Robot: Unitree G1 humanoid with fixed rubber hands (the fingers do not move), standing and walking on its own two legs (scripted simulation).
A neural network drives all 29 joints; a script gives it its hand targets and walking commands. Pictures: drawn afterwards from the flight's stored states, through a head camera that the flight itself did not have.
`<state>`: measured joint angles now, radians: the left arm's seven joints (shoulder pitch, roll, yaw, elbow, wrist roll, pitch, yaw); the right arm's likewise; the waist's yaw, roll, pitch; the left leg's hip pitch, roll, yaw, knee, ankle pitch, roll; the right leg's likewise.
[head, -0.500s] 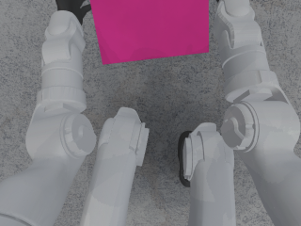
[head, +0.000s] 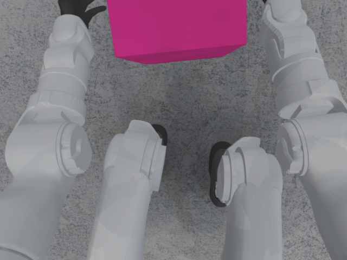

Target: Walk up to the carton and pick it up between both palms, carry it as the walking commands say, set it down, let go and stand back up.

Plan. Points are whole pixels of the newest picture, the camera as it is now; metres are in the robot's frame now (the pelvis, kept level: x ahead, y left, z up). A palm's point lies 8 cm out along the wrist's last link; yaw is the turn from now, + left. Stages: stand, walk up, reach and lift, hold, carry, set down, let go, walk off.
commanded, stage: set down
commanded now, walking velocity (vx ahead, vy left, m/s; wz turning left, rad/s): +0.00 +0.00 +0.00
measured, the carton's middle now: (177, 5) +0.55 +0.08 -0.25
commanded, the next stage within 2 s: let go in 1.52 s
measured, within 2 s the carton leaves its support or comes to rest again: neither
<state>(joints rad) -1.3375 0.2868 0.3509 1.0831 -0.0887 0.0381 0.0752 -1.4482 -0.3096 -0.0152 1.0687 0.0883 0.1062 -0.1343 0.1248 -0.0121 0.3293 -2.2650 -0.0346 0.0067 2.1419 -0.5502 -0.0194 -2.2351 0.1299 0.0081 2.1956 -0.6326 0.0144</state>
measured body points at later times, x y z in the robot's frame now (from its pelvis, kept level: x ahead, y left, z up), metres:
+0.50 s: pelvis -0.01 +0.01 +0.02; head +0.34 +0.04 +0.30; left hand +0.51 +0.28 -0.11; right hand +0.59 -0.09 -0.10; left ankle +0.12 +0.12 -0.34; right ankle +0.09 -0.10 -0.34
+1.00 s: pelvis +0.01 +0.01 +0.15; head +0.34 +0.03 +0.46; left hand +0.51 +0.29 +0.04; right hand +0.59 -0.10 +0.04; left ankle +0.12 +0.12 -0.34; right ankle +0.09 -0.10 -0.34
